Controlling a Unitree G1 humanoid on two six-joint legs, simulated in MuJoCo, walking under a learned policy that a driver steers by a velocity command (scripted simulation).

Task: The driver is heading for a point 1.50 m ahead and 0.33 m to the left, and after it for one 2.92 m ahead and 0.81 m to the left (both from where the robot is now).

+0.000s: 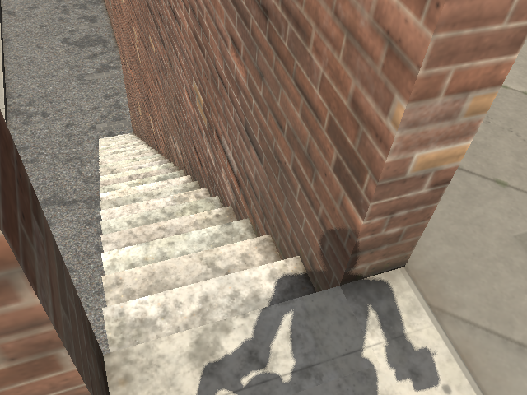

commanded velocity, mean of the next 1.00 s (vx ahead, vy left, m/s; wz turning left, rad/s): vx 0.15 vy -0.33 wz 0.20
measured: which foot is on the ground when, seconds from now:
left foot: down 0.00-0.30, up 0.32-0.74, down 0.76-1.00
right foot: up 0.00-0.28, down 0.30-0.76, up 0.78-1.00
